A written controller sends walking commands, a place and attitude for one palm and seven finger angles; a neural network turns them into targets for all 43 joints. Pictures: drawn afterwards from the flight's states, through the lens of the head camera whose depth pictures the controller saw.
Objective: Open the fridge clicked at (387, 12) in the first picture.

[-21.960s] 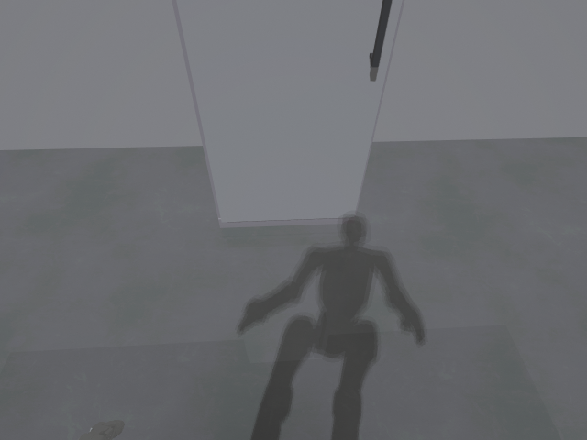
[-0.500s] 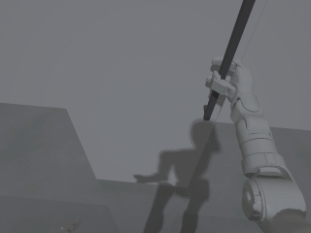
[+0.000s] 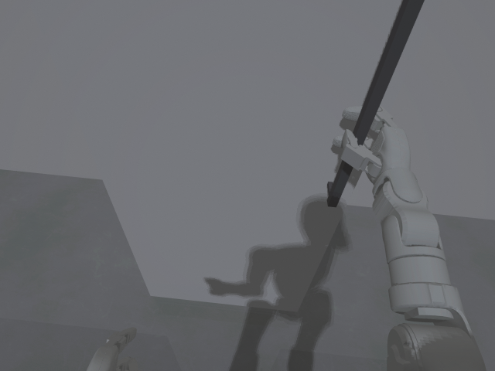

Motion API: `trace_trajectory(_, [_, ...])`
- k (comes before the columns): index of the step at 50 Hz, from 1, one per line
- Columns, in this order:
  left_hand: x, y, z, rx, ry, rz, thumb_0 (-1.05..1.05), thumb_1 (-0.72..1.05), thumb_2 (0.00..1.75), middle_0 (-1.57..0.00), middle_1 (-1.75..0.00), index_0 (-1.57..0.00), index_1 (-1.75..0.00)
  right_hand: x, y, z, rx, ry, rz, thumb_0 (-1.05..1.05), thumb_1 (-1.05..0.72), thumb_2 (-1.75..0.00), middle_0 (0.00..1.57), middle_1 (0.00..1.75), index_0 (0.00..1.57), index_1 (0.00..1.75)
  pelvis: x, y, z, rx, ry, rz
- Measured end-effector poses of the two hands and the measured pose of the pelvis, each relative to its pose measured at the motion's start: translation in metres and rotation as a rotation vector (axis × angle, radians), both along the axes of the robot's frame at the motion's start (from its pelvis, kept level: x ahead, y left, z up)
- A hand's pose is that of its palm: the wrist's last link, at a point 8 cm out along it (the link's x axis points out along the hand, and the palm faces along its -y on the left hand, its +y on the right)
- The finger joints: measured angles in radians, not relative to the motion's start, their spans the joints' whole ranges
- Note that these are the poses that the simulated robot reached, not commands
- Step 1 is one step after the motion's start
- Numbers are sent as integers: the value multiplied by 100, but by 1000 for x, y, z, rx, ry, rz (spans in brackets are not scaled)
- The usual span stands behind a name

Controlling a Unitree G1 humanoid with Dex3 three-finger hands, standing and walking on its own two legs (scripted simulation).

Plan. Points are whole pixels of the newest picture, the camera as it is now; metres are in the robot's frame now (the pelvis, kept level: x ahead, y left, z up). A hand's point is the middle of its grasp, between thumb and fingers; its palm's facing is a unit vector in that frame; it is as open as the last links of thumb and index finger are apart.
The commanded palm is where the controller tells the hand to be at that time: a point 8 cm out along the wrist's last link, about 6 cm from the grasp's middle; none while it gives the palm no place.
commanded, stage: pull the door a little, standing still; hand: right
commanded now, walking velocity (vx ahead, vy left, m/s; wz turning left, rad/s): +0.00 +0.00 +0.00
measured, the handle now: (364, 109) +0.47 -0.13 +0.23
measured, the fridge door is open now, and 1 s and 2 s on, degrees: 0 19 45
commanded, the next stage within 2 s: walk backward, drawing the door open in 0.42 s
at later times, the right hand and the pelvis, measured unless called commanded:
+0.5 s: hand (348, 170) +0.37 -0.10 +0.19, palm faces -0.04 +1.00 -0.01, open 6.1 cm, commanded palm +0.30 -0.15 +0.19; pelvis +0.03 +0.00 +0.00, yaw +3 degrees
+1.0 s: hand (333, 235) +0.26 -0.07 +0.18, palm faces +0.06 +0.97 -0.23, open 6.4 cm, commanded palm +0.22 -0.12 +0.18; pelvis -0.02 +0.04 +0.00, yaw -1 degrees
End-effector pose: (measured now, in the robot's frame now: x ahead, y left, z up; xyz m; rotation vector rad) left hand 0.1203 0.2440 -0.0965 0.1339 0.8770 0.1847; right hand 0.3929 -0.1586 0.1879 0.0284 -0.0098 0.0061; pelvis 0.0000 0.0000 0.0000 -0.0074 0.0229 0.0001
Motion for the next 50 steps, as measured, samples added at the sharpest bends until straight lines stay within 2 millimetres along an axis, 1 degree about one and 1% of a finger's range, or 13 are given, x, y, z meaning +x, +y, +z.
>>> trace_trajectory(8, [24, -4, 2, 6, -13, -41, 1, 91, 90, -20, -30, -20, -30, 0, 1, 1, -4, 16, -19, 1, -78, -82, 34, 137, 36, 135, 5, 0, 0, -2, 3, -18])
trace_trajectory(14, [33, -9, 6, -20, -40, -37, 1, 91, 90, -20, -30, -20, -30, -5, 2, 0, -10, 1, -16, 1, -79, -81, 29, 135, 31, 132, 12, 0, 0, -7, 0, -3])
trace_trajectory(19, [39, -10, 9, -39, -50, -30, 1, 91, 90, -20, -30, -20, -30, -14, 2, -1, -16, -17, 2, 1, -80, -81, 27, 134, 26, 129, 20, 1, 2, -10, 1, 19])
trace_trajectory(23, [50, -9, 12, -54, -65, -27, 1, 91, 90, -20, -30, -20, -30, -31, 3, -2, -24, -38, 20, 1, -80, -81, 27, 134, 25, 127, 29, 2, 3, -12, 7, 42])
trace_trajectory(27, [67, -9, 17, -67, -99, -30, 1, 91, 90, -20, -30, -20, -30, -58, 6, -2, -42, -61, 40, 0, -78, -81, 29, 133, 23, 127, 39, 2, 2, -12, 13, 66])
trace_trajectory(28, [72, -9, 18, -59, -110, -37, 1, 91, 90, -20, -30, -20, -30, -64, 7, -1, -77, -79, 45, 0, -77, -80, 29, 133, 23, 127, 40, 3, 1, -12, 12, 66])
trace_trajectory(31, [85, -9, 18, -27, -117, -56, 1, 91, 90, -20, -30, -20, -30, -77, 8, -2, -171, -169, 60, 0, -71, -80, 34, 134, 26, 130, 38, 3, -1, -13, 17, 61])
trace_trajectory(34, [91, -9, 18, -14, -97, -62, 1, 91, 90, -20, -30, -20, -30, -90, 10, -3, -203, -214, 63, -2, -67, -80, 38, 136, 30, 133, 33, 3, 0, -10, 15, 58])
trace_trajectory(38, [88, -11, 18, -28, -107, -64, 1, 91, 90, -20, -30, -20, -30, -106, 14, -3, -229, -235, 55, -3, -65, -79, 42, 138, 30, 133, 27, 7, 1, -10, -1, 54])
trace_trajectory(42, [78, -11, 6, -61, -122, -86, 1, 91, 90, -20, -30, -20, -30, -122, 22, -4, -258, -260, 9, -4, -64, -80, 44, 139, 30, 133, 19, 19, -5, -26, -7, 26])
trace_trajectory(46, [58, -7, -6, -96, -77, -103, 1, 91, 90, -20, -30, -20, -30, -139, 30, -4, -274, -256, -33, -5, -65, -80, 46, 139, 28, 135, 3, 32, -4, -24, -13, 2])
trace_trajectory(50, [35, 2, -7, -71, -36, -114, 1, 91, 90, -20, -30, -20, -30, -158, 38, -5, -270, -271, -34, -5, -65, -77, 46, 140, 27, 135, -16, 43, 0, -47, -14, -11])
